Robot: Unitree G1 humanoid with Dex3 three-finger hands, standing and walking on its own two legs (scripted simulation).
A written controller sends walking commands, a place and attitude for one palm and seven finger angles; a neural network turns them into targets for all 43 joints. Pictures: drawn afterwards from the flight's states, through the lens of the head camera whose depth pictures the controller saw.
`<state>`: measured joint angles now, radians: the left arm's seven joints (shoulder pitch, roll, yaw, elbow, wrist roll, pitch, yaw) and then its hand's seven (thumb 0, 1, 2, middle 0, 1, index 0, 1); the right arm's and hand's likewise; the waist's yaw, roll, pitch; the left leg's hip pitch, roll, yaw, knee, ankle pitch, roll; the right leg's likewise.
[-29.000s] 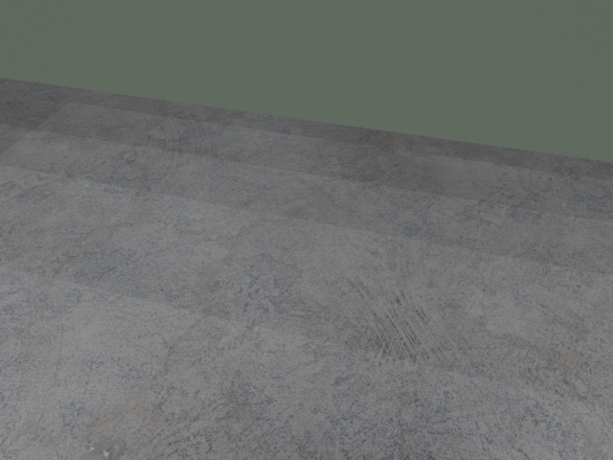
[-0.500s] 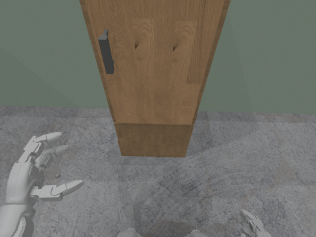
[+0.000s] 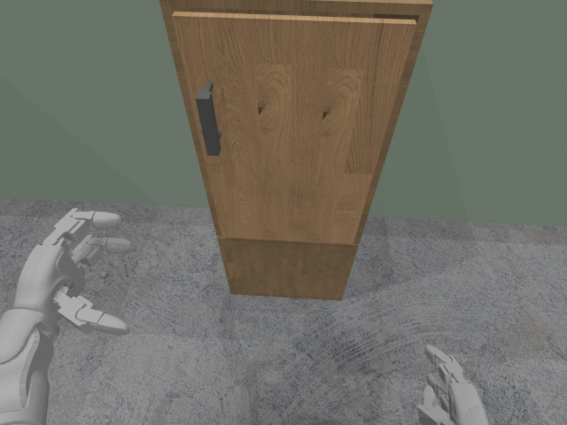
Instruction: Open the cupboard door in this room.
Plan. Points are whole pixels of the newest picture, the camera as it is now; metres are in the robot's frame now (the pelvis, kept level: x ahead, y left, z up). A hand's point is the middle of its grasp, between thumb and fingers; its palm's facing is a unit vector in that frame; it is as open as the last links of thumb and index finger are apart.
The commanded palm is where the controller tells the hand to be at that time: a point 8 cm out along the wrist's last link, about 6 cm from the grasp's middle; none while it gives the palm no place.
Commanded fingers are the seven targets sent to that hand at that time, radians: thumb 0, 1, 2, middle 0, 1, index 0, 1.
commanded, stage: raise the hand with hooked fingers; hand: left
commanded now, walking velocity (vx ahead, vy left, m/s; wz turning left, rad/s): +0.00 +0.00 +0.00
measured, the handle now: (211, 118) +0.61 +0.19 +0.09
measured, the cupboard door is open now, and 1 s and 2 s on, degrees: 0 0 0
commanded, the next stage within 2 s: move the hooked fingers beside the handle in 0.64 s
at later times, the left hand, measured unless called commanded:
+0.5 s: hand (111, 254) +0.29 +0.25 +0.10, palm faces +0.07 -1.00 -0.03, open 14.0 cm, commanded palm +0.26 +0.30 +0.11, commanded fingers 0.00 -0.50 0.30 -0.30 -1.20 -0.30 -1.20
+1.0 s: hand (129, 227) +0.34 +0.25 +0.10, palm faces +0.02 -1.00 -0.01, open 14.0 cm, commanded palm +0.31 +0.30 +0.10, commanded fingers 0.00 -0.50 0.30 -0.30 -1.20 -0.30 -1.20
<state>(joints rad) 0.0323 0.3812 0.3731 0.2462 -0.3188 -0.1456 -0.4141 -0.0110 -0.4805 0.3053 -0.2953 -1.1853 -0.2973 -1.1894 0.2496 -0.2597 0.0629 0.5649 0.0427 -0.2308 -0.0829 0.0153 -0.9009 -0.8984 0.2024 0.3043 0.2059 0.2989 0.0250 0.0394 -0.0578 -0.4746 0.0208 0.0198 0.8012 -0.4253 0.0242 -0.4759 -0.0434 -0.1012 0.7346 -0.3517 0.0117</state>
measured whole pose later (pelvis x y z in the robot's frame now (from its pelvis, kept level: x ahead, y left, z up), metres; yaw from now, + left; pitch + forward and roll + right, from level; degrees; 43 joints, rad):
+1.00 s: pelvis -0.01 -0.01 +0.00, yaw +0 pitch +6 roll -1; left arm -0.32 0.43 0.40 0.60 -0.28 -0.18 -0.45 -0.01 -0.50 0.30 -0.30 -1.20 -0.30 -1.20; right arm 0.26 -0.28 0.06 0.61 0.05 -0.20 -0.11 0.02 -0.90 -0.90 0.20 0.30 0.21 0.30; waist 0.00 0.02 -0.02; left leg -0.47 0.02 0.02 0.75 -0.38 0.01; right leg -0.48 -0.04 -0.10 0.70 -0.32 -0.01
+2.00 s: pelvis -0.01 +0.00 -0.01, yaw -2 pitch +16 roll -2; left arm -0.91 0.70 0.49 1.25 -0.10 -0.30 -0.43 -0.01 -0.50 0.30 -0.30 -1.20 -0.30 -1.20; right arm 0.40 -0.30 0.05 0.63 0.01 0.00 -0.06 0.01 -0.90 -0.90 0.20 0.30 0.21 0.30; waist -0.16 0.00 -0.05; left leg -0.74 0.04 0.04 0.87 -0.41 0.03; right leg -0.74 -0.02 -0.07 0.78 -0.31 0.01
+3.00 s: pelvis +0.02 +0.01 -0.02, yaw -4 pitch +22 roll -4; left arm -0.98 0.77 0.53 1.25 -0.07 -0.27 -0.43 -0.01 -0.50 0.30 -0.30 -1.20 -0.30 -1.20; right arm 0.44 -0.28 0.06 0.57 -0.01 0.13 -0.02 0.00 -0.90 -0.90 0.20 0.30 0.21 0.30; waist -0.20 0.02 -0.08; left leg -0.81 0.07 0.03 0.90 -0.47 0.03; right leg -0.80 0.01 -0.08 0.76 -0.34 0.02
